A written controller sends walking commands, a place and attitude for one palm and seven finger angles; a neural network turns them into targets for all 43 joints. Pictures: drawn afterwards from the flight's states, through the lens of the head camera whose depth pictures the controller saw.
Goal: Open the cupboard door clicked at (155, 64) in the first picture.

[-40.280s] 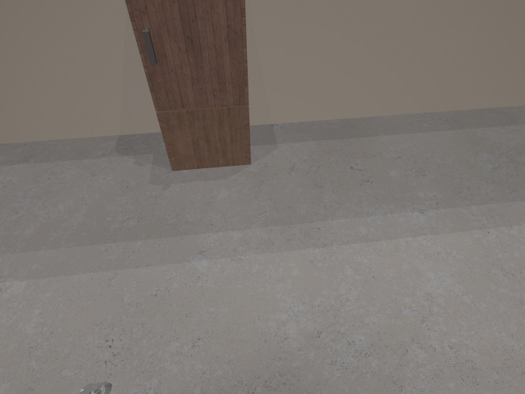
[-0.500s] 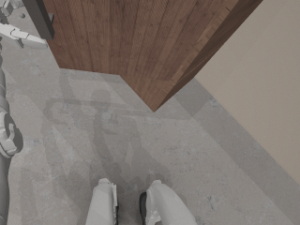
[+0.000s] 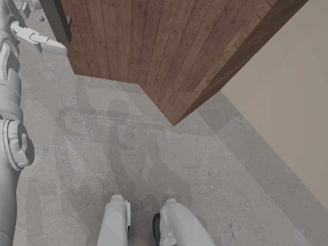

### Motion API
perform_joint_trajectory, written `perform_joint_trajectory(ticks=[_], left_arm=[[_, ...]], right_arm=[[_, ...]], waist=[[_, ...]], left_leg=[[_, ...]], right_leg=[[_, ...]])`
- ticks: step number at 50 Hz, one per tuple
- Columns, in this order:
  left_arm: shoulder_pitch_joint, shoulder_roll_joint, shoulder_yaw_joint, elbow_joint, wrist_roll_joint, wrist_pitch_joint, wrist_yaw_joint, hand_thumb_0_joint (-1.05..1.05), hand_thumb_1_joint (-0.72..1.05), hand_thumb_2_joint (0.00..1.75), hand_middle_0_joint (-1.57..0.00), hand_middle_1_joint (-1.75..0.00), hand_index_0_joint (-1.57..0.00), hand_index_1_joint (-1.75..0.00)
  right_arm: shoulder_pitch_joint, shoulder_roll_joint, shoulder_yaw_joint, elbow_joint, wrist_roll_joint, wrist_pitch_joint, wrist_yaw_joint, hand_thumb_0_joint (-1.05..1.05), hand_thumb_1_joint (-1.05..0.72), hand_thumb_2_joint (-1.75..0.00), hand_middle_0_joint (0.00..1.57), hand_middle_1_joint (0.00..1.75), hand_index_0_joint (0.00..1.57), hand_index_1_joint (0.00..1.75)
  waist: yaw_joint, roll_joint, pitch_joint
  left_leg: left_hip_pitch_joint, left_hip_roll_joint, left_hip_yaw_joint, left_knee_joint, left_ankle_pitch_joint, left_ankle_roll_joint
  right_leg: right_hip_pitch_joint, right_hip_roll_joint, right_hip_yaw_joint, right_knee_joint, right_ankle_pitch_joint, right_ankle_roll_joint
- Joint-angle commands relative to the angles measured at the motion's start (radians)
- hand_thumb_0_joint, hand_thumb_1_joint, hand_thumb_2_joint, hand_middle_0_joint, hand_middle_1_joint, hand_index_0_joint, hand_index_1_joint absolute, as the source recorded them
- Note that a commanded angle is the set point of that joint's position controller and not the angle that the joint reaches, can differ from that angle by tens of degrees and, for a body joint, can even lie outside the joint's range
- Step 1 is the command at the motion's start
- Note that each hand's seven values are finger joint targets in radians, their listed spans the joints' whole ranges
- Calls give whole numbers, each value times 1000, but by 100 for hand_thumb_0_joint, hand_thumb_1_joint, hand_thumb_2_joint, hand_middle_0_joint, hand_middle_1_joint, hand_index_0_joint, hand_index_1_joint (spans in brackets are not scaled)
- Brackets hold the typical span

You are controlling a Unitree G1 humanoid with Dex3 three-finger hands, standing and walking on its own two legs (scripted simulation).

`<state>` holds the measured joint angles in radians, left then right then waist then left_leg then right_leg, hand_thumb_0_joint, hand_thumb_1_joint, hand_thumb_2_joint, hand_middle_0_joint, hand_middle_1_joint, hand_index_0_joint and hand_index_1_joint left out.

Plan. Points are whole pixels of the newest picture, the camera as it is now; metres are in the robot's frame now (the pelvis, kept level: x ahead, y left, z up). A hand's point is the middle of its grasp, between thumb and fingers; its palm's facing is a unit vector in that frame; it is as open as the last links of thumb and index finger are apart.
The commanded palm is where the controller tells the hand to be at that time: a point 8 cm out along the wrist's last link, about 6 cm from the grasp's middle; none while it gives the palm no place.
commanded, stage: move the hooked fingers beside the handle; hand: left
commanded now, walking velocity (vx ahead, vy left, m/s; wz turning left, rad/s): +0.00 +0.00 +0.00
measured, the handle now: (58, 6) +0.60 +0.19 +0.07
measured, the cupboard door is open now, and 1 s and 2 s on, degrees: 46 46 46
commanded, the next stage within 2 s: none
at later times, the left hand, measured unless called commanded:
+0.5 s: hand (36, 15) +0.58 +0.23 +0.07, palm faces -0.06 -1.00 +0.00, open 14.6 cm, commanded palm +0.58 +0.21 +0.07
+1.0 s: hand (28, 11) +0.57 +0.24 +0.08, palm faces -0.09 -1.00 +0.01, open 14.1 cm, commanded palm +0.58 +0.24 +0.07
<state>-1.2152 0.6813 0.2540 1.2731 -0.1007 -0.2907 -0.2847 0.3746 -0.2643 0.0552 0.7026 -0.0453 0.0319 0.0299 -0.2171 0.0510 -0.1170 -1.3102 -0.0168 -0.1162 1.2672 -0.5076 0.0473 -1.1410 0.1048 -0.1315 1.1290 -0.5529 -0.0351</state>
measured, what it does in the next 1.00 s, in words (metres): stands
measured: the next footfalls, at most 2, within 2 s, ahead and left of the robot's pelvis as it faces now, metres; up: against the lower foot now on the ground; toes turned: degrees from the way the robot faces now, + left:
none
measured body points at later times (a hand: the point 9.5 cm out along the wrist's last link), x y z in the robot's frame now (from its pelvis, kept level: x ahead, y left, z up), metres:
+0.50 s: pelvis +0.00 +0.00 -0.01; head +0.20 +0.05 +0.39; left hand +0.57 +0.28 +0.07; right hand -0.04 -0.26 -0.09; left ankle +0.02 +0.08 -0.63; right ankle -0.02 -0.11 -0.63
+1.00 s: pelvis -0.01 +0.01 -0.01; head +0.19 +0.06 +0.40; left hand +0.57 +0.29 +0.08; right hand -0.06 -0.25 -0.09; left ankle +0.02 +0.08 -0.63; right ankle -0.02 -0.11 -0.63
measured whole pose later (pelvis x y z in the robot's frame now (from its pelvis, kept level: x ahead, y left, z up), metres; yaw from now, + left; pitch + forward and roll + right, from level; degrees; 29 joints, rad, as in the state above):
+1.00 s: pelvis -0.01 +0.01 -0.01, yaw -3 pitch +31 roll -10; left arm -1.21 0.85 0.43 1.32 -0.04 -0.29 -0.45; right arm 0.41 -0.28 0.11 0.63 -0.02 0.06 -0.02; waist -0.27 0.07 -0.11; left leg -1.33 0.02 -0.07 1.30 -0.52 0.07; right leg -1.18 0.13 -0.09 1.16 -0.54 -0.01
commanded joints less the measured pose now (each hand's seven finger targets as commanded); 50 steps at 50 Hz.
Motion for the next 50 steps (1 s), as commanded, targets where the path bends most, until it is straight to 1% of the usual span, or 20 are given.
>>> perform_joint_trajectory(ticks=[1,5,8,10,14,15,17,22,23,24,29,31,34,38,41,42,45,46,49,50], left_arm=[[-578,4,-33,-254,9,-92,-104,0,-50,30,-30,-120,-30,-120],[-564,70,2,-225,9,-81,-115,0,-50,30,-30,-120,-30,-120],[-559,65,-2,-246,8,-87,-126,0,-50,30,-30,-120,-30,-120],[-545,100,20,-250,10,-85,-129,0,-50,30,-30,-120,-30,-120],[-556,114,25,-216,8,-68,-134,0,-50,30,-30,-120,-30,-120],[-545,152,52,-207,9,-63,-134,0,-50,30,-30,-120,-30,-120],[-556,183,65,-227,15,-69,-138,0,-50,30,-30,-120,-30,-120],[-519,239,109,-255,15,-77,-145,0,-50,30,-30,-120,-30,-120],[-513,223,101,-268,15,-78,-147,0,-50,30,-30,-120,-30,-120],[-496,206,90,-257,12,-75,-151,0,-50,30,-30,-120,-30,-120],[-490,277,136,-226,14,-70,-150,0,-50,30,-30,-120,-30,-120],[-507,296,149,-253,16,-80,-152,0,-50,30,-30,-120,-30,-120],[-477,327,161,-215,27,-80,-151,0,-50,30,-30,-120,-30,-120],[-464,322,162,-236,26,-91,-154,0,-50,30,-30,-120,-30,-120],[-445,380,208,-218,25,-89,-159,0,-50,30,-30,-120,-30,-120],[-452,360,186,-203,25,-81,-164,0,-50,30,-30,-120,-30,-120],[-437,414,207,-168,36,-63,-168,0,-50,30,-30,-120,-30,-120],[-442,404,198,-177,38,-68,-170,0,-50,30,-30,-120,-30,-120],[-425,413,197,-158,44,-64,-171,0,-50,30,-30,-120,-30,-120],[-420,443,215,-151,46,-65,-173,0,-50,30,-30,-120,-30,-120]], right_arm=[[266,-224,-64,14,5,3,-19,0,-90,-90,20,30,20,30],[262,-228,-55,6,11,1,-26,0,-90,-90,20,30,20,30],[258,-225,-55,3,12,-1,-28,0,-90,-90,20,30,20,30],[262,-227,-56,-3,14,2,-29,0,-90,-90,20,30,20,30],[264,-230,-49,-3,18,1,-36,0,-90,-90,20,30,20,30],[273,-232,-46,-5,18,1,-38,0,-90,-90,20,30,20,30],[273,-231,-44,-10,18,1,-40,0,-90,-90,20,30,20,30],[286,-235,-44,-20,17,7,-43,0,-90,-90,20,30,20,30],[285,-233,-47,-23,17,8,-41,0,-90,-90,20,30,20,30],[281,-231,-47,-24,19,9,-40,0,-90,-90,20,30,20,30],[285,-238,-40,-29,22,14,-48,0,-90,-90,20,30,20,30],[287,-236,-39,-30,19,11,-49,0,-90,-90,20,30,20,30],[283,-243,-33,-35,21,19,-52,0,-90,-90,20,30,20,30],[283,-241,-36,-43,20,22,-51,0,-90,-90,20,30,20,30],[293,-245,-34,-47,21,28,-55,0,-90,-90,20,30,20,30],[284,-246,-32,-48,24,29,-56,0,-90,-90,20,30,20,30],[281,-249,-22,-60,27,35,-62,0,-90,-90,20,30,20,30],[280,-245,-20,-64,27,33,-63,0,-90,-90,20,30,20,30],[272,-248,-18,-71,28,37,-65,0,-90,-90,20,30,20,30],[269,-250,-13,-76,27,37,-67,0,-90,-90,20,30,20,30]], waist=[[-122,330,-604],[-116,299,-595],[-106,357,-624],[-100,340,-626],[-117,300,-594],[-109,286,-594],[-98,338,-621],[-80,350,-644],[-77,362,-656],[-76,358,-648],[-85,304,-601],[-77,340,-618],[-75,333,-589],[-68,368,-618],[-66,324,-615],[-74,317,-599],[-72,285,-561],[-69,323,-567],[-70,313,-558],[-66,304,-549]], left_leg=[[863,67,-88,-72,638,-22],[803,65,-67,-62,597,-12],[854,70,-78,-54,663,-21],[841,70,-72,-55,644,-20],[789,72,-67,-51,600,-9],[768,71,-63,-52,595,-8],[789,70,-62,-48,621,-13],[843,81,-80,-58,693,-26],[862,80,-81,-61,706,-29],[857,80,-79,-62,694,-29],[801,80,-68,-72,630,-20],[814,82,-74,-71,643,-25],[808,86,-78,-74,632,-32],[859,90,-87,-74,696,-44],[828,89,-85,-75,679,-37],[807,88,-76,-73,656,-33],[728,83,-58,-72,579,-19],[749,84,-65,-74,598,-23],[738,88,-64,-66,575,-24],[711,87,-60,-65,555,-22]], right_leg=[[-104,0,54,-92,362,-19],[-66,3,57,-89,368,-17],[-99,1,58,-79,375,-19],[-80,4,59,-81,374,-18],[-79,5,59,-81,367,-12],[-57,5,58,-79,372,-12],[-66,3,60,-70,375,-16],[-69,4,55,-68,379,-16],[-72,5,57,-73,382,-15],[-75,6,56,-75,378,-15],[-50,6,57,-85,367,-10],[-59,4,58,-77,362,-12],[-77,3,52,-76,341,-11],[-89,3,52,-76,354,-11],[-63,5,53,-74,358,-10],[-64,5,53,-75,357,-7],[-32,4,56,-76,344,-5],[-53,3,55,-71,341,-8],[-67,4,53,-68,328,-6],[-53,1,54,-65,323,-4]])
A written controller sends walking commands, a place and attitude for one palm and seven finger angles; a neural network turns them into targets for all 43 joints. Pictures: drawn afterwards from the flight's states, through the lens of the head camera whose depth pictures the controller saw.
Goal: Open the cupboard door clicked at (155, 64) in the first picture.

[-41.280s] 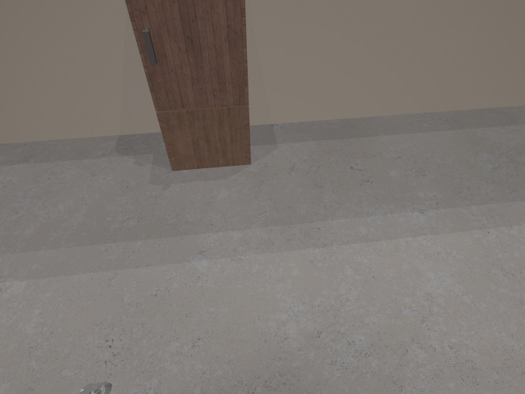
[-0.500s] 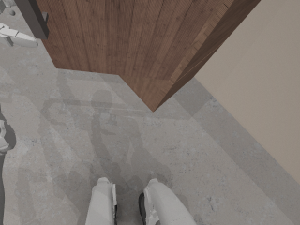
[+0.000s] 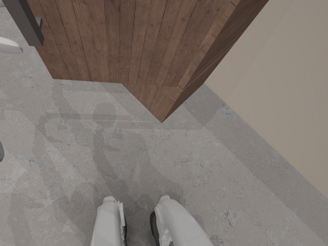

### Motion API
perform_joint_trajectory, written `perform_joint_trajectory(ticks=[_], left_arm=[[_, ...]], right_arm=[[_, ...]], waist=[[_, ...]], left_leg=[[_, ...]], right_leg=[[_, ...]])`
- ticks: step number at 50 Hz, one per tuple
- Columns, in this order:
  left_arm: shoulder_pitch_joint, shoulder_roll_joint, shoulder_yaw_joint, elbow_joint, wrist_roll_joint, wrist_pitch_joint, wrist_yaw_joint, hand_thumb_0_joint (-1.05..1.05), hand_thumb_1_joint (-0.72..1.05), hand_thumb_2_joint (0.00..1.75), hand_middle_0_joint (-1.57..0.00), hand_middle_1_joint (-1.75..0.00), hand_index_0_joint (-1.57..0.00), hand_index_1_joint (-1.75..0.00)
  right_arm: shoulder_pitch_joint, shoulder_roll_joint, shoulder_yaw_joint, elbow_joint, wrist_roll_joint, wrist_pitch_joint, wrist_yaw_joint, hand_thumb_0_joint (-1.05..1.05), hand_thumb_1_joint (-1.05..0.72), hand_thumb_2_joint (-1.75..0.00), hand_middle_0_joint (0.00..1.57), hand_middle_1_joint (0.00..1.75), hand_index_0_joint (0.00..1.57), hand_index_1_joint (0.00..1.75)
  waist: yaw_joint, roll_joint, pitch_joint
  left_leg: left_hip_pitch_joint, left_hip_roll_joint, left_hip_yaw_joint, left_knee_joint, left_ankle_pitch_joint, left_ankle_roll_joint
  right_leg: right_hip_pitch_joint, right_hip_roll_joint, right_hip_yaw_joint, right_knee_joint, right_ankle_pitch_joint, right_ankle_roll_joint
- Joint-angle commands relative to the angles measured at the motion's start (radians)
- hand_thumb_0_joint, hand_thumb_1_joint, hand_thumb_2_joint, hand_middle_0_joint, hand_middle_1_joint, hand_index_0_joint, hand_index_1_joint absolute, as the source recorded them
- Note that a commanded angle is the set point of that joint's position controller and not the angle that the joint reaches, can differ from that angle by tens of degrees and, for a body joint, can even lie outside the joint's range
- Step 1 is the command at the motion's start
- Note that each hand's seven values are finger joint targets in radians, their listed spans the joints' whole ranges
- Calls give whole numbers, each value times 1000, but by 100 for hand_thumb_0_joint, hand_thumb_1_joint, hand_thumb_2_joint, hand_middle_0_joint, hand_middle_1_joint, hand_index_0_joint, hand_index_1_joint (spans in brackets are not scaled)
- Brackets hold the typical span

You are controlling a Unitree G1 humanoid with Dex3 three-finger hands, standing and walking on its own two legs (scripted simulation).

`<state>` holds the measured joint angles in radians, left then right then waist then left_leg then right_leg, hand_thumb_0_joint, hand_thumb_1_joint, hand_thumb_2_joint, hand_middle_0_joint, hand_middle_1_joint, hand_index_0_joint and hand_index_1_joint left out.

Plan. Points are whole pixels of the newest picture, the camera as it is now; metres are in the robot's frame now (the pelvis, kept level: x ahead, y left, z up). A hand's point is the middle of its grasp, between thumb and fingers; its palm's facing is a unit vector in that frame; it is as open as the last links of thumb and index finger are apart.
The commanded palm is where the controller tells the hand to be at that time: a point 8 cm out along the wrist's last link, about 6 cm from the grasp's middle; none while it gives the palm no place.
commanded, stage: move the hooked fingers beside the handle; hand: left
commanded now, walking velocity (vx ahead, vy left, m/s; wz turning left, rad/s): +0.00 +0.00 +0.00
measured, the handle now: (25, 7) +0.59 +0.22 +0.08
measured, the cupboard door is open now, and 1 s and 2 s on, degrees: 46 46 46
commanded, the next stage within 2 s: slide the fingers in behind the handle in 1.28 s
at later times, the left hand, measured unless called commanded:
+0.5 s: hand out of the picture +0.55 +0.28 +0.09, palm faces -0.03 -1.00 -0.01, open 14.0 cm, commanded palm +0.58 +0.28 +0.07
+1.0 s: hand out of the picture +0.57 +0.28 +0.08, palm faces -0.03 -1.00 -0.02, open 14.0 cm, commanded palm +0.59 +0.28 +0.07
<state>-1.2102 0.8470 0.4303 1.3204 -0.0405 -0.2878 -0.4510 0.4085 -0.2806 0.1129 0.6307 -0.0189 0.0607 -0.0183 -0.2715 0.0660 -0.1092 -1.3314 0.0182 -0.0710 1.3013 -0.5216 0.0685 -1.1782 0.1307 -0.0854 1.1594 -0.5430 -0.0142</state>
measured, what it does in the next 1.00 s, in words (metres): stands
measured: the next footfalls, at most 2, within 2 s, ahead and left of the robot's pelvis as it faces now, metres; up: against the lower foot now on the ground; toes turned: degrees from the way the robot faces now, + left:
none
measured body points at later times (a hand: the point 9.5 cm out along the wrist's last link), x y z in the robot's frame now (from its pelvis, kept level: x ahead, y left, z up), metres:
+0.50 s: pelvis -0.02 +0.00 -0.02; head +0.18 +0.06 +0.38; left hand +0.55 +0.34 +0.09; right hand -0.05 -0.26 -0.09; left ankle +0.03 +0.07 -0.62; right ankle +0.00 -0.13 -0.62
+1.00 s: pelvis -0.02 +0.00 -0.02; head +0.19 +0.06 +0.38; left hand +0.56 +0.33 +0.09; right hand -0.06 -0.26 -0.09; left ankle +0.03 +0.07 -0.62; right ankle +0.00 -0.13 -0.62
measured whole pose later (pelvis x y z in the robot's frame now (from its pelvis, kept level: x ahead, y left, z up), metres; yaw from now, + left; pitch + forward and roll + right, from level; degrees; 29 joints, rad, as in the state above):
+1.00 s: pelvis -0.02 +0.00 -0.02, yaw -1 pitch +33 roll -11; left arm -1.30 0.99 0.44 1.34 0.00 -0.21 -0.51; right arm 0.41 -0.29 0.16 0.61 -0.01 0.05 -0.06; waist -0.30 0.08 -0.09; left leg -1.43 0.03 -0.08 1.37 -0.52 0.07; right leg -1.28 0.14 -0.10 1.23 -0.54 -0.01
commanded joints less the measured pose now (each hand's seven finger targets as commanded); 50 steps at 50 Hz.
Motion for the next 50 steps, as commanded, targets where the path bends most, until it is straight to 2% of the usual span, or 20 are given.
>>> perform_joint_trajectory(ticks=[1,4,7,9,12,15,18,21,24,26,30,32,35,38,39,43,45,47,49,50], left_arm=[[-418,274,36,-181,-13,-67,-9,0,-50,30,-30,-120,-30,-120],[-439,282,26,-186,-12,-59,-16,0,-50,30,-30,-120,-30,-120],[-437,333,51,-171,-10,-58,-26,0,-50,30,-30,-120,-30,-120],[-461,330,43,-188,-11,-56,-31,0,-50,30,-30,-120,-30,-120],[-465,385,69,-210,-6,-64,-40,0,-50,30,-30,-120,-30,-120],[-468,354,35,-173,-9,-46,-51,0,-50,30,-30,-120,-30,-120],[-492,363,31,-193,-5,-41,-57,0,-50,30,-30,-120,-30,-120],[-512,326,3,-200,-8,-36,-61,0,-50,30,-30,-120,-30,-120],[-516,349,18,-198,-8,-26,-61,0,-50,30,-30,-120,-30,-120],[-529,337,10,-205,-12,-22,-63,0,-50,30,-30,-120,-30,-120],[-516,338,-1,-176,3,-3,-53,0,-50,30,-30,-120,-30,-120],[-539,313,-20,-183,7,-6,-46,0,-50,30,-30,-120,-30,-120],[-537,381,23,-198,8,-9,-39,0,-50,30,-30,-120,-30,-120],[-545,406,42,-224,12,-18,-40,0,-50,30,-30,-120,-30,-120],[-545,385,28,-227,13,-17,-41,0,-50,30,-30,-120,-30,-120],[-499,415,47,-187,18,0,-49,0,-50,30,-30,-120,-30,-120],[-501,383,17,-170,16,15,-52,0,-50,30,-30,-120,-30,-120],[-512,386,24,-205,13,7,-58,0,-50,30,-30,-120,-30,-120],[-498,426,55,-200,10,6,-62,0,-50,30,-30,-120,-30,-120],[-510,414,46,-209,4,5,-64,0,-50,30,-30,-120,-30,-120]], right_arm=[[237,-233,-69,-7,3,8,-20,0,-90,-90,20,30,20,30],[231,-238,-67,-14,4,10,-26,0,-90,-90,20,30,20,30],[227,-242,-59,-21,7,10,-31,0,-90,-90,20,30,20,30],[226,-242,-59,-18,7,8,-34,0,-90,-90,20,30,20,30],[222,-246,-55,-22,9,6,-37,0,-90,-90,20,30,20,30],[211,-245,-48,-22,14,4,-42,0,-90,-90,20,30,20,30],[216,-251,-47,-20,13,0,-48,0,-90,-90,20,30,20,30],[219,-249,-47,-14,13,-5,-50,0,-90,-90,20,30,20,30],[224,-257,-47,-11,10,-4,-56,0,-90,-90,20,30,20,30],[227,-252,-45,-10,10,-11,-54,0,-90,-90,20,30,20,30],[222,-252,-38,-14,9,-13,-57,0,-90,-90,20,30,20,30],[222,-255,-40,-13,7,-16,-58,0,-90,-90,20,30,20,30],[228,-256,-34,-18,5,-16,-59,0,-90,-90,20,30,20,30],[230,-253,-35,-17,3,-16,-56,0,-90,-90,20,30,20,30],[231,-250,-38,-16,4,-16,-54,0,-90,-90,20,30,20,30],[234,-253,-34,-25,8,-8,-55,0,-90,-90,20,30,20,30],[233,-252,-33,-25,11,-9,-56,0,-90,-90,20,30,20,30],[239,-252,-37,-21,8,-11,-54,0,-90,-90,20,30,20,30],[242,-257,-36,-19,8,-9,-59,0,-90,-90,20,30,20,30],[244,-255,-38,-17,9,-9,-59,0,-90,-90,20,30,20,30]], waist=[[-16,287,-542],[-23,287,-550],[-18,282,-553],[-27,280,-558],[-14,321,-587],[-29,296,-541],[-30,328,-564],[-35,360,-558],[-38,333,-566],[-38,352,-571],[-39,337,-535],[-52,354,-530],[-41,335,-557],[-33,369,-597],[-37,370,-601],[-33,332,-572],[-45,318,-534],[-35,359,-575],[-37,326,-580],[-40,323,-583]], left_leg=[[735,53,-113,-103,569,-44],[714,54,-105,-95,540,-38],[685,53,-105,-88,520,-36],[684,56,-107,-83,506,-33],[697,57,-106,-78,511,-38],[651,57,-105,-78,445,-30],[689,63,-123,-81,454,-36],[729,67,-149,-90,456,-48],[725,69,-152,-89,451,-48],[723,66,-151,-87,451,-46],[676,66,-139,-84,410,-40],[704,72,-159,-89,409,-48],[668,65,-137,-77,426,-38],[703,68,-139,-66,485,-46],[714,68,-139,-66,494,-47],[673,67,-131,-66,468,-39],[637,66,-120,-72,426,-29],[688,68,-133,-73,471,-39],[672,69,-129,-63,482,-37],[671,67,-123,-62,494,-33]], right_leg=[[-35,-23,5,-92,304,-28],[-32,-25,8,-90,301,-22],[-26,-24,9,-80,293,-23],[-31,-25,8,-79,287,-19],[-31,-26,12,-71,285,-21],[-45,-26,11,-74,257,-17],[-74,-29,2,-63,252,-18],[-129,-30,-6,-54,235,-22],[-122,-30,-9,-55,239,-19],[-124,-30,-6,-54,238,-21],[-118,-30,-7,-55,229,-19],[-160,-34,-12,-48,224,-19],[-99,-30,-5,-50,239,-18],[-101,-29,-5,-42,259,-19],[-100,-27,-6,-45,264,-18],[-87,-25,-4,-51,256,-15],[-82,-25,-2,-60,248,-13],[-93,-26,-6,-52,259,-17],[-80,-25,-5,-51,270,-15],[-67,-23,-2,-56,278,-14]])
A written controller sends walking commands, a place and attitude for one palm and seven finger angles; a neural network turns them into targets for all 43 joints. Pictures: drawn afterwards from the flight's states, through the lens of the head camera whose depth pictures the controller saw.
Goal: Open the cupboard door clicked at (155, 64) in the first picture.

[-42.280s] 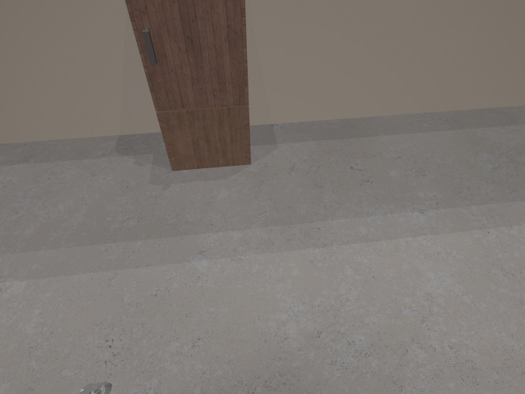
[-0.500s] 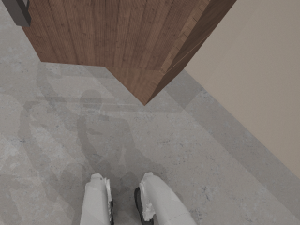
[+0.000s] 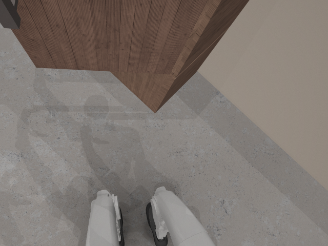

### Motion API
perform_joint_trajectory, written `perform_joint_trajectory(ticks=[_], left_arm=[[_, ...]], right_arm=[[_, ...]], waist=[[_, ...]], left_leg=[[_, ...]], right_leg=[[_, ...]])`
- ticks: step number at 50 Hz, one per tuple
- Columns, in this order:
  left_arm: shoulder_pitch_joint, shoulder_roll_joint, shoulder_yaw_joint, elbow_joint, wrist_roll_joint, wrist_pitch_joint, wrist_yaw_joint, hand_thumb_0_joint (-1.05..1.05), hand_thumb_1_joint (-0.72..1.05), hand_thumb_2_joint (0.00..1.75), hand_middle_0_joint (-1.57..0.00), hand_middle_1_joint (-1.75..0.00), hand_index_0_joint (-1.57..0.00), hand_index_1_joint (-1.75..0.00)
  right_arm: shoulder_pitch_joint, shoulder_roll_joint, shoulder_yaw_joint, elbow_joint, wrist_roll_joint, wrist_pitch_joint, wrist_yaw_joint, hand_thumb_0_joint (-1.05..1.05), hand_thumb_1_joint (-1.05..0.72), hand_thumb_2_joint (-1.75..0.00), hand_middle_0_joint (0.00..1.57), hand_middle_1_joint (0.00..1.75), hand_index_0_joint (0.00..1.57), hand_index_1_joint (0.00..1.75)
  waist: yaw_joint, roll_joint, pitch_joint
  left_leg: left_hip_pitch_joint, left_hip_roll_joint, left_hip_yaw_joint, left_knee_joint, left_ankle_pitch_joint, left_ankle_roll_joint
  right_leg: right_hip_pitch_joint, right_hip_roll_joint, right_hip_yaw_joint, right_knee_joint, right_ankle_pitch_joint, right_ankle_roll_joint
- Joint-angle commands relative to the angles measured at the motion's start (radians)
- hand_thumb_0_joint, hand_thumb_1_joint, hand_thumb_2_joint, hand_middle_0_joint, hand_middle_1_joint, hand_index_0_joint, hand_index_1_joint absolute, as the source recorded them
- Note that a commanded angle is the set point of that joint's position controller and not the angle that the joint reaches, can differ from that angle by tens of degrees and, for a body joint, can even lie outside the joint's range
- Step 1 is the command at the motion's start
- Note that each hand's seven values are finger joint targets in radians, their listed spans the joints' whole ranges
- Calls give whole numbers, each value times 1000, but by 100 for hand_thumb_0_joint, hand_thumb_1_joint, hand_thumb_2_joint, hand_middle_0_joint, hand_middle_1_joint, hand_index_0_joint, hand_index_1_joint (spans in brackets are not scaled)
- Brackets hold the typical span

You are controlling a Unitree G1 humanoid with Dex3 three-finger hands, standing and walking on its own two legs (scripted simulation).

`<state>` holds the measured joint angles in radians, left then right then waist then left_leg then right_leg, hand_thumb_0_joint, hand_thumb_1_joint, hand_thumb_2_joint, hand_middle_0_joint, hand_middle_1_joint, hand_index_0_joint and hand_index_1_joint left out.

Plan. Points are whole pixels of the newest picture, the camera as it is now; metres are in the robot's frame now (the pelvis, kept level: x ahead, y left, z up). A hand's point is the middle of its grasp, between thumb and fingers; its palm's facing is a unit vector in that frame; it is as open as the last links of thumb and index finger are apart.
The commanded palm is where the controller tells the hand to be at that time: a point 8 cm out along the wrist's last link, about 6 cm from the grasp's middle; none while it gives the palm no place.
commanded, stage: move the hooked fingers beside the handle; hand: left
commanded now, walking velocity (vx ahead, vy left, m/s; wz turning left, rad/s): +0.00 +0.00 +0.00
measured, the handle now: out of the picture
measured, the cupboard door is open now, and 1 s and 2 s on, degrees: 46 46 46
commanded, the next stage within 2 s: slide the fingers in behind the handle in 0.28 s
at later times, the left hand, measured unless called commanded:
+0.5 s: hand out of the picture +0.58 +0.30 +0.10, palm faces -0.01 -1.00 +0.00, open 14.0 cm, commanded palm +0.60 +0.29 +0.09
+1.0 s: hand out of the picture +0.58 +0.28 +0.09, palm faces +0.01 -1.00 -0.01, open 14.1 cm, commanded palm +0.60 +0.26 +0.09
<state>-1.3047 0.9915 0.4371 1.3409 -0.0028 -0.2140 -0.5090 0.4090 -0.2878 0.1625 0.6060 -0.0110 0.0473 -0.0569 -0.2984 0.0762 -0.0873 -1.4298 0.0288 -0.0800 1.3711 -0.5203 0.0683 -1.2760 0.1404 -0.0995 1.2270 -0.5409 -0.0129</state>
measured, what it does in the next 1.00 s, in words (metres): stands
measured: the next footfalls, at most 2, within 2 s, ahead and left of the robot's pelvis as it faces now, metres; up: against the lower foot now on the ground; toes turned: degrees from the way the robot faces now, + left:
none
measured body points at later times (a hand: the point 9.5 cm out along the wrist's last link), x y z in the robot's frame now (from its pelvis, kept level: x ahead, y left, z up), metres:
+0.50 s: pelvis +0.01 +0.00 +0.00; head +0.22 +0.07 +0.40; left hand +0.57 +0.35 +0.10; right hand -0.01 -0.26 -0.07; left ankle +0.04 +0.07 -0.60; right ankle +0.01 -0.12 -0.60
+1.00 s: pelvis +0.01 +0.00 +0.01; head +0.21 +0.07 +0.40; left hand +0.58 +0.33 +0.10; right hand -0.03 -0.26 -0.07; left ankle +0.04 +0.07 -0.60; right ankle +0.01 -0.12 -0.60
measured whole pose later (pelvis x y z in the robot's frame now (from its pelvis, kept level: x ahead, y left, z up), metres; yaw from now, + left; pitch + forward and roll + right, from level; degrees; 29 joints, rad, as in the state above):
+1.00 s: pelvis +0.01 +0.00 +0.01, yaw +1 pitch +33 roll -10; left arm -1.30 0.88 0.37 1.31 -0.03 -0.21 -0.42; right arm 0.42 -0.27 0.13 0.64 -0.02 0.04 -0.03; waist -0.28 0.07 -0.10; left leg -1.41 0.02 -0.09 1.35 -0.52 0.06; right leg -1.25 0.13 -0.11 1.21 -0.55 -0.02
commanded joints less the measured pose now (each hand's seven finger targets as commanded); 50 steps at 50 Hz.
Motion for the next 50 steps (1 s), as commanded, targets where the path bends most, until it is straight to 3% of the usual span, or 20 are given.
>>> perform_joint_trajectory(ticks=[1,5,6,8,10,14,15,16,17,19,22,30,35,38,39,41,44,46,47,50], left_arm=[[-422,260,41,-245,-39,-76,-10,0,-50,30,-30,-120,-30,-120],[-387,268,49,-227,-38,-68,-15,0,-50,30,-30,-120,-30,-120],[-389,255,38,-227,-39,-70,-17,0,-50,30,-30,-120,-30,-120],[-375,223,11,-192,-34,-56,-15,0,-50,30,-30,-120,-30,-120],[-380,231,13,-196,-30,-52,-12,0,-50,30,-30,-120,-30,-120],[-393,279,57,-269,-37,-81,-12,0,-50,30,-30,-120,-30,-120],[-395,240,36,-265,-42,-79,-12,0,-50,30,-30,-120,-30,-120],[-404,247,44,-275,-45,-87,-10,0,-50,30,-30,-120,-30,-120],[-408,206,15,-252,-46,-80,-11,0,-50,30,-30,-120,-30,-120],[-403,241,35,-224,-42,-72,-7,0,-50,30,-30,-120,-30,-120],[-405,201,3,-221,-37,-64,-6,0,-50,30,-30,-120,-30,-120],[-417,183,11,-260,-45,-68,11,0,-50,30,-30,-120,-30,-120],[-428,125,-18,-248,-38,-64,36,0,-50,30,-30,-120,-30,-120],[-430,152,5,-248,-29,-68,56,0,-50,30,-30,-120,-30,-120],[-430,107,-31,-233,-28,-64,59,0,-50,30,-30,-120,-30,-120],[-445,85,-40,-226,-31,-65,61,0,-50,30,-30,-120,-30,-120],[-443,96,-36,-236,-31,-68,62,0,-50,30,-30,-120,-30,-120],[-453,59,-52,-266,-36,-78,62,0,-50,30,-30,-120,-30,-120],[-459,13,-85,-267,-38,-77,62,0,-50,30,-30,-120,-30,-120],[-470,-19,-92,-291,-46,-78,71,0,-50,30,-30,-120,-30,-120]], right_arm=[[246,-243,-90,10,0,1,-17,0,-90,-90,20,30,20,30],[247,-244,-90,11,2,5,-16,0,-90,-90,20,30,20,30],[248,-239,-89,10,2,3,-14,0,-90,-90,20,30,20,30],[241,-241,-88,9,4,6,-15,0,-90,-90,20,30,20,30],[245,-243,-87,8,3,7,-16,0,-90,-90,20,30,20,30],[247,-243,-94,10,-2,8,-15,0,-90,-90,20,30,20,30],[243,-242,-98,11,0,7,-15,0,-90,-90,20,30,20,30],[246,-239,-96,13,0,5,-13,0,-90,-90,20,30,20,30],[240,-242,-99,19,0,3,-13,0,-90,-90,20,30,20,30],[238,-244,-92,17,0,5,-15,0,-90,-90,20,30,20,30],[239,-240,-92,16,0,2,-15,0,-90,-90,20,30,20,30],[250,-240,-102,19,-6,1,-9,0,-90,-90,20,30,20,30],[252,-233,-105,23,-7,-2,1,0,-90,-90,20,30,20,30],[259,-233,-104,22,-10,1,3,0,-90,-90,20,30,20,30],[255,-230,-106,24,-8,0,5,0,-90,-90,20,30,20,30],[259,-228,-105,31,-9,-6,6,0,-90,-90,20,30,20,30],[261,-232,-108,33,-10,-5,6,0,-90,-90,20,30,20,30],[267,-226,-115,38,-12,-8,10,0,-90,-90,20,30,20,30],[262,-227,-118,43,-10,-8,12,0,-90,-90,20,30,20,30],[268,-227,-128,54,-14,-8,17,0,-90,-90,20,30,20,30]], waist=[[-10,330,-614],[-4,317,-605],[-3,345,-596],[-12,322,-561],[-11,310,-554],[9,363,-635],[-5,343,-624],[2,371,-618],[-15,348,-607],[-12,330,-583],[-14,345,-594],[-13,340,-626],[-17,345,-599],[-12,340,-614],[-23,338,-593],[-33,318,-570],[-28,320,-597],[-25,360,-619],[-30,371,-609],[-33,363,-619]], left_leg=[[785,56,-119,-130,505,-35],[782,56,-109,-128,520,-33],[792,57,-112,-131,531,-36],[767,57,-109,-130,504,-33],[758,57,-111,-134,497,-32],[824,57,-113,-125,585,-44],[834,59,-116,-129,572,-44],[847,60,-122,-132,591,-47],[843,63,-126,-131,562,-47],[797,59,-114,-126,526,-37],[808,57,-115,-129,542,-39],[836,58,-123,-131,560,-44],[841,58,-133,-144,539,-49],[836,55,-129,-145,539,-48],[831,56,-129,-148,524,-48],[818,57,-135,-152,496,-44],[816,53,-126,-150,491,-41],[868,56,-140,-155,539,-51],[892,58,-147,-159,546,-59],[921,59,-157,-167,548,-61]], right_leg=[[20,-31,12,-121,276,-17],[36,-30,13,-129,289,-16],[21,-30,13,-128,286,-18],[6,-31,9,-127,275,-16],[14,-31,8,-127,274,-15],[33,-31,13,-123,306,-19],[19,-30,11,-127,301,-17],[6,-32,13,-126,297,-20],[-12,-31,8,-126,288,-16],[6,-31,11,-127,282,-14],[5,-34,9,-126,287,-16],[4,-32,7,-125,292,-18],[-21,-33,3,-124,276,-20],[-4,-33,6,-125,279,-21],[-20,-34,5,-127,274,-21],[-26,-34,4,-129,263,-20],[-6,-35,6,-130,268,-22],[-27,-35,6,-129,275,-26],[-51,-36,3,-133,272,-25],[-57,-35,0,-137,272,-25]])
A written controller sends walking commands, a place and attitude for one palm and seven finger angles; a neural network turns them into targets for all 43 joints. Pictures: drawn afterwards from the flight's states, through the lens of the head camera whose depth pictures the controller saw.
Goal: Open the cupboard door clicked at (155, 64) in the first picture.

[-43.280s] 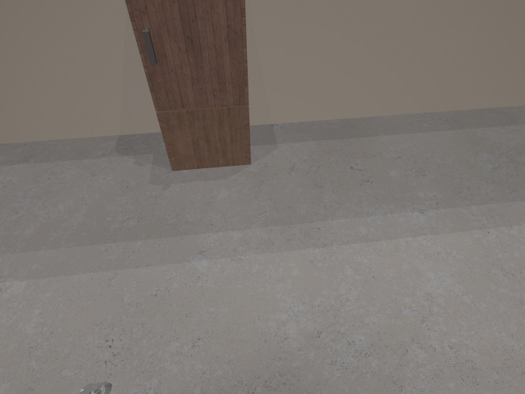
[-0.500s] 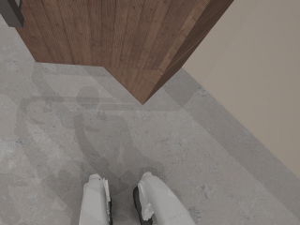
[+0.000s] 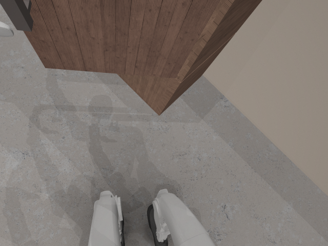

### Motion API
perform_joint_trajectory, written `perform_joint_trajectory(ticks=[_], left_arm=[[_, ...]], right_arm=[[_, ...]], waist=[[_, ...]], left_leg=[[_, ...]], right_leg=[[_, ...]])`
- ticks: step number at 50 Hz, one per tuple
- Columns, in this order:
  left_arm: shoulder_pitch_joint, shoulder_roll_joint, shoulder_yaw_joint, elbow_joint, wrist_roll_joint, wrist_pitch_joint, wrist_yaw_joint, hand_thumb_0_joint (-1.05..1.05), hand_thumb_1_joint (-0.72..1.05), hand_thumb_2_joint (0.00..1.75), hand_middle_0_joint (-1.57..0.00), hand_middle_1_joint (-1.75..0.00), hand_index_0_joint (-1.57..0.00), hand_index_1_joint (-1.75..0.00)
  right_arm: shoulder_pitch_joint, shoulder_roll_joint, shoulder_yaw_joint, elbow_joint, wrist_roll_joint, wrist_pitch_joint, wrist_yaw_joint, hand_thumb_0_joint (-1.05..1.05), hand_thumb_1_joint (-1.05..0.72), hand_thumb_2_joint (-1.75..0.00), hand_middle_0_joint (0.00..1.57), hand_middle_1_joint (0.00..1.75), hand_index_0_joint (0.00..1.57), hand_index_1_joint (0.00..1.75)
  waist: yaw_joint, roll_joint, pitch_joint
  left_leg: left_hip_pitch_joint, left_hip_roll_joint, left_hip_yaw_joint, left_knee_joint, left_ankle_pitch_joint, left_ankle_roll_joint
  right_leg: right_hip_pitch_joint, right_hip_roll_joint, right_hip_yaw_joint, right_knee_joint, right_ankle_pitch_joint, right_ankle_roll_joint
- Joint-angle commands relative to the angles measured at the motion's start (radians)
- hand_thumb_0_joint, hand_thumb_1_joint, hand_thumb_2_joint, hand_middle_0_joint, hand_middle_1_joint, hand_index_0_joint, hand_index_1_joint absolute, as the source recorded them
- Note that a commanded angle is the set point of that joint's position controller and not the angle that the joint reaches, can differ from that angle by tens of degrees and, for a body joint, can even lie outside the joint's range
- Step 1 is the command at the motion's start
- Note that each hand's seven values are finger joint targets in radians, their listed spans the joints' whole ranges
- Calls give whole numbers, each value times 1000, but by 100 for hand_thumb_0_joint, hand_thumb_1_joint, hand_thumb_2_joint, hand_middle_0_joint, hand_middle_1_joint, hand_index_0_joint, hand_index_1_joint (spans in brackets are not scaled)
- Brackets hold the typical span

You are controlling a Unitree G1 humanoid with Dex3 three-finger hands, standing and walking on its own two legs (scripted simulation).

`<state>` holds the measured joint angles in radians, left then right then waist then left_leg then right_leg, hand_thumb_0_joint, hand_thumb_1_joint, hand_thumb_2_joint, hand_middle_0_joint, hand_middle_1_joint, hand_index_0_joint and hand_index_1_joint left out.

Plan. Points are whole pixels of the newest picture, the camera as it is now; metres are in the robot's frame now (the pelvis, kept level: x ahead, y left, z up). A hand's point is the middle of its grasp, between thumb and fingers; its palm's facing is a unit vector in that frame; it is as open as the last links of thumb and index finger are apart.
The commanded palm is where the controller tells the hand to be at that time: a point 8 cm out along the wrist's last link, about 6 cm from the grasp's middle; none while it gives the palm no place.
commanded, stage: slide the fingers in behind the handle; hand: left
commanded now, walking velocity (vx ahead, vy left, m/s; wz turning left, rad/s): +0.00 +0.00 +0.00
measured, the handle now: out of the picture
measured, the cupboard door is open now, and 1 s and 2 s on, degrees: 46 46 46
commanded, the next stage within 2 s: move the hooked fingers beside the handle in 0.96 s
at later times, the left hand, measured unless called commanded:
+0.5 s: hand out of the picture +0.57 +0.26 +0.09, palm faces +0.03 -1.00 +0.00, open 14.7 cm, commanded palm +0.58 +0.23 +0.08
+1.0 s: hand out of the picture +0.57 +0.26 +0.09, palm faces +0.01 -1.00 +0.01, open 14.8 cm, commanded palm +0.58 +0.23 +0.08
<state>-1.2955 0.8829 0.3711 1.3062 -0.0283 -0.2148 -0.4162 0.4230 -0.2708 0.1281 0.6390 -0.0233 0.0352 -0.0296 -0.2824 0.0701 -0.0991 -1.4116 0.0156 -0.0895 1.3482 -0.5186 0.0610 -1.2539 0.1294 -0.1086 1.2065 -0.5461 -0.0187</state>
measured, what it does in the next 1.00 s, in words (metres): stands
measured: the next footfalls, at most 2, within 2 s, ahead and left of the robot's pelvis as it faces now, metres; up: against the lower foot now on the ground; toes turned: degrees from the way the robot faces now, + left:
none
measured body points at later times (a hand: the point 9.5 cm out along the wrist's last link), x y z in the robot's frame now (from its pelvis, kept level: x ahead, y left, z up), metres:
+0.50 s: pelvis +0.01 -0.01 +0.01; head +0.21 +0.06 +0.42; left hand +0.56 +0.31 +0.09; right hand -0.01 -0.27 -0.07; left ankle +0.03 +0.07 -0.61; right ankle +0.01 -0.12 -0.61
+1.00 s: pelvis +0.02 +0.00 +0.02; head +0.21 +0.07 +0.42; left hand +0.56 +0.31 +0.09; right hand +0.01 -0.26 -0.08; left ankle +0.03 +0.07 -0.61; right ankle +0.01 -0.12 -0.61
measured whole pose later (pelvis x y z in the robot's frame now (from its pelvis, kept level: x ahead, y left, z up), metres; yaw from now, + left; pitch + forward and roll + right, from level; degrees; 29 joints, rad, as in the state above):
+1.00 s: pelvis +0.02 +0.00 +0.02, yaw +3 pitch +32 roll -9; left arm -1.19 0.69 0.29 1.25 -0.11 -0.28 -0.34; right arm 0.38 -0.26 0.07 0.69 -0.03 0.02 0.01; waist -0.21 0.06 -0.12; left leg -1.32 -0.01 -0.10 1.28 -0.52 0.06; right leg -1.15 0.11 -0.11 1.14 -0.56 -0.02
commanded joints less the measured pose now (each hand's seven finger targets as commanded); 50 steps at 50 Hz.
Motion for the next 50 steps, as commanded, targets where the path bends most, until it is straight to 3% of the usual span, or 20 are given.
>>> perform_joint_trajectory(ticks=[1,5,12,15,17,21,28,30,37,38,40,42,43,46,47,48,50], left_arm=[[-480,82,-22,-259,-22,-80,-19,0,-50,30,-30,-120,-30,-120],[-471,29,-52,-245,-33,-72,-14,0,-50,30,-30,-120,-30,-120],[-475,-21,-74,-301,-48,-96,-7,0,-50,30,-30,-120,-30,-120],[-440,-40,-74,-297,-58,-99,-6,0,-50,30,-30,-120,-30,-120],[-443,-73,-93,-289,-64,-104,-7,0,-50,30,-30,-120,-30,-120],[-437,-83,-90,-299,-72,-117,-4,0,-50,30,-30,-120,-30,-120],[-413,-178,-139,-291,-85,-130,-6,0,-50,30,-30,-120,-30,-120],[-405,-141,-114,-265,-86,-128,-2,0,-50,30,-30,-120,-30,-120],[-406,-141,-109,-288,-83,-146,-4,0,-50,30,-30,-120,-30,-120],[-404,-173,-130,-287,-84,-145,-5,0,-50,30,-30,-120,-30,-120],[-397,-170,-126,-282,-84,-142,-4,0,-50,30,-30,-120,-30,-120],[-420,-151,-113,-308,-83,-150,-2,0,-50,30,-30,-120,-30,-120],[-413,-174,-125,-315,-82,-150,-2,0,-50,30,-30,-120,-30,-120],[-396,-168,-113,-266,-85,-144,2,0,-50,30,-30,-120,-30,-120],[-419,-149,-109,-291,-82,-147,6,0,-50,30,-30,-120,-30,-120],[-424,-176,-125,-305,-79,-148,7,0,-50,30,-30,-120,-30,-120],[-411,-194,-136,-288,-76,-149,10,0,-50,30,-30,-120,-30,-120]], right_arm=[[258,-240,-96,22,-3,1,-8,0,-90,-90,20,30,20,30],[254,-241,-101,33,-1,-1,-5,0,-90,-90,20,30,20,30],[250,-234,-111,48,-4,-11,4,0,-90,-90,20,30,20,30],[243,-231,-114,48,-5,-12,10,0,-90,-90,20,30,20,30],[238,-230,-117,53,-3,-15,11,0,-90,-90,20,30,20,30],[236,-226,-120,61,-4,-21,14,0,-90,-90,20,30,20,30],[222,-220,-132,70,-6,-23,22,0,-90,-90,20,30,20,30],[224,-224,-129,72,-5,-21,19,0,-90,-90,20,30,20,30],[219,-218,-133,65,-6,-19,24,0,-90,-90,20,30,20,30],[219,-215,-134,66,-6,-17,26,0,-90,-90,20,30,20,30],[217,-216,-135,61,-6,-15,26,0,-90,-90,20,30,20,30],[224,-217,-137,63,-7,-14,27,0,-90,-90,20,30,20,30],[223,-215,-140,60,-8,-13,29,0,-90,-90,20,30,20,30],[226,-217,-137,62,-8,-11,28,0,-90,-90,20,30,20,30],[229,-220,-136,62,-7,-7,27,0,-90,-90,20,30,20,30],[225,-214,-140,61,-8,-8,29,0,-90,-90,20,30,20,30],[222,-215,-140,62,-8,-7,30,0,-90,-90,20,30,20,30]], waist=[[-49,385,-611],[-57,340,-589],[-45,390,-622],[-41,349,-618],[-48,347,-603],[-43,338,-601],[-46,316,-599],[-46,276,-580],[-31,318,-625],[-34,317,-615],[-34,293,-613],[-28,319,-636],[-27,327,-652],[-38,275,-601],[-34,291,-617],[-32,316,-635],[-34,312,-621]], left_leg=[[916,71,-148,-141,572,-54],[898,65,-136,-151,518,-45],[955,59,-133,-155,591,-53],[932,51,-115,-156,575,-45],[935,51,-115,-157,580,-43],[931,48,-110,-156,596,-40],[948,43,-106,-151,633,-40],[906,42,-99,-151,615,-35],[953,43,-105,-141,694,-42],[962,43,-110,-146,696,-45],[947,42,-109,-147,676,-41],[986,46,-122,-152,718,-51],[1006,45,-128,-152,735,-56],[961,44,-124,-156,684,-47],[975,47,-126,-161,699,-52],[996,45,-127,-159,706,-55],[1001,49,-136,-163,688,-63]], right_leg=[[-87,-26,12,-117,282,-21],[-65,-24,12,-138,276,-20],[-52,-25,16,-147,299,-26],[-11,-21,19,-159,312,-26],[-22,-22,21,-163,314,-26],[-2,-23,26,-166,327,-28],[-6,-23,24,-169,346,-26],[21,-23,25,-167,351,-26],[7,-26,29,-155,368,-29],[1,-25,25,-158,363,-28],[11,-23,25,-159,360,-28],[-3,-25,23,-154,357,-28],[-10,-24,22,-154,357,-29],[-7,-24,22,-162,346,-28],[-2,-25,21,-159,348,-27],[-13,-25,22,-161,345,-27],[-35,-27,17,-158,326,-28]])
